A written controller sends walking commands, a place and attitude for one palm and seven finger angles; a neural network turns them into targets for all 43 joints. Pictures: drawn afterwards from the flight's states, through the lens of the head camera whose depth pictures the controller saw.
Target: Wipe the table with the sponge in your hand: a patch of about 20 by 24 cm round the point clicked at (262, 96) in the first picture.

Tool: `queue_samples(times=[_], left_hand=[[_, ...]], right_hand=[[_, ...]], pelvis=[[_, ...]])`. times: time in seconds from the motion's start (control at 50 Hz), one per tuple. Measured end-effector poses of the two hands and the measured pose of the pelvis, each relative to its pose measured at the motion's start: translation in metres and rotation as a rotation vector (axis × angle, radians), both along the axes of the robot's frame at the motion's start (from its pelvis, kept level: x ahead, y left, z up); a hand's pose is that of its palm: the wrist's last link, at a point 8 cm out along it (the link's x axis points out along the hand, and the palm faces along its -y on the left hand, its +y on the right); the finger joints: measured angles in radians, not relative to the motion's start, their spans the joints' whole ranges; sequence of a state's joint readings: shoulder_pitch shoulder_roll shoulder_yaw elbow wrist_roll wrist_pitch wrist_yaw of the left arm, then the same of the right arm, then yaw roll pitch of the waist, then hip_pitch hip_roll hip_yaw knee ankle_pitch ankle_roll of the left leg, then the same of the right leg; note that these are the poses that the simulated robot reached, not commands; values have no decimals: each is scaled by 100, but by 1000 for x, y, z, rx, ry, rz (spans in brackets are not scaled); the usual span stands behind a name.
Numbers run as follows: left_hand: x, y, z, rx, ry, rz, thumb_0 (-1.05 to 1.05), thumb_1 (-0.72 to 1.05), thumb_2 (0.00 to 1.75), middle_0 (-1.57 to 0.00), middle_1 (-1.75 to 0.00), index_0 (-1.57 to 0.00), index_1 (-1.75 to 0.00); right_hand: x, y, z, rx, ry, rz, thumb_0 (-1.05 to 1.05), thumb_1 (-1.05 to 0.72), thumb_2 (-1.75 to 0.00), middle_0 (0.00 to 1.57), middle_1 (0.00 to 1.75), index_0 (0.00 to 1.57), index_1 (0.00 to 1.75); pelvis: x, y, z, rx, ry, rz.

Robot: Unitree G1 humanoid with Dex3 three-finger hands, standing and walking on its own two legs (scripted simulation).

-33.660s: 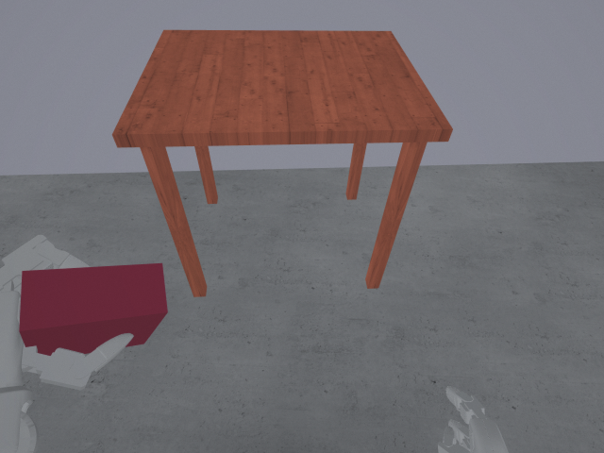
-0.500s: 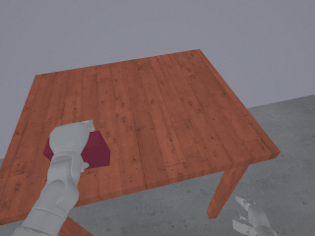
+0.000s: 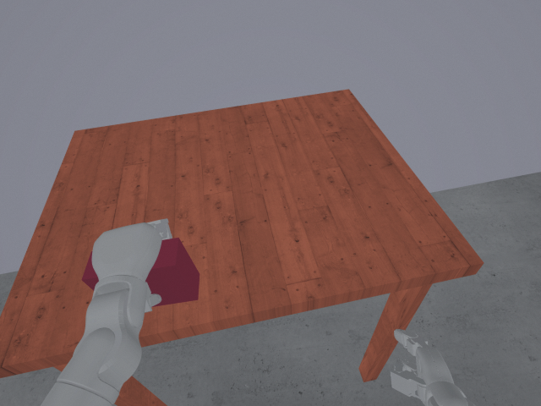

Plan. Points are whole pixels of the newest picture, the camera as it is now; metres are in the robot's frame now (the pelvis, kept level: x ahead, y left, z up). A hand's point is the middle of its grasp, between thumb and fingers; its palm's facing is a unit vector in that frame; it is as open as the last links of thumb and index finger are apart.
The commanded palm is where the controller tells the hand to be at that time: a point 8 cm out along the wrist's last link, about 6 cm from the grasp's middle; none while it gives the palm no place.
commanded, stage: lift the sponge slowly off the table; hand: left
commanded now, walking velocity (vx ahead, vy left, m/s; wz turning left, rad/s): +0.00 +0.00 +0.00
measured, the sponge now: (151, 281) +0.27 +0.25 +0.03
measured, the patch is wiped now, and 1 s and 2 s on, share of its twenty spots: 1.00 1.00 1.00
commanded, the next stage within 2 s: bring the sponge back beside the body in 1.82 s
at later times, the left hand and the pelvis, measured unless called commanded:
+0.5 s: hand (148, 261) +0.28 +0.23 +0.08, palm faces +0.03 -0.11 -0.99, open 9.3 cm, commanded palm +0.25 +0.24 +0.15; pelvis +0.00 -0.01 +0.00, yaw +0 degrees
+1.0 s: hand (142, 245) +0.28 +0.23 +0.11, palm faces +0.07 -0.11 -0.99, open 9.3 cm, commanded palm +0.25 +0.24 +0.18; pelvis +0.00 -0.01 +0.01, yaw +0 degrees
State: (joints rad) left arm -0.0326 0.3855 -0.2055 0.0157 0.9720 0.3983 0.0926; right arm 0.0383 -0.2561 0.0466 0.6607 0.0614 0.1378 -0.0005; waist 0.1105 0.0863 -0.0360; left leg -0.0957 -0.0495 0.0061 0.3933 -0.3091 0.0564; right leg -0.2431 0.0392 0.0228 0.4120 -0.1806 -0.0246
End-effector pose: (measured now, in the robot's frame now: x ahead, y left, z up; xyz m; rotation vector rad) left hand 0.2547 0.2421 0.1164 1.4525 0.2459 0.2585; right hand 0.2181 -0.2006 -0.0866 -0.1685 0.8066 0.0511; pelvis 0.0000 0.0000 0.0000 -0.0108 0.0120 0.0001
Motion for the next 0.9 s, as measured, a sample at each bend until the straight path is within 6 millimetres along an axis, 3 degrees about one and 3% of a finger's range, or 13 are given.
queue_samples(times=[0.34,0.9], left_hand=[[-5,-5,5,-23,19,-25,-1,-47,109,-77,-141,-83,-143],[2,-9,44,-10,-30,-17,-2,-48,109,-78,-140,-83,-142]], right_hand=[[-7,-16,0,-34,12,-17,2,-90,-89,20,30,20,30],[11,-6,10,-14,-31,25,2,-90,-89,20,30,20,30]], pelvis=[[-3,-8,3,2,-27,-5],[-5,-11,5,4,-47,2]])
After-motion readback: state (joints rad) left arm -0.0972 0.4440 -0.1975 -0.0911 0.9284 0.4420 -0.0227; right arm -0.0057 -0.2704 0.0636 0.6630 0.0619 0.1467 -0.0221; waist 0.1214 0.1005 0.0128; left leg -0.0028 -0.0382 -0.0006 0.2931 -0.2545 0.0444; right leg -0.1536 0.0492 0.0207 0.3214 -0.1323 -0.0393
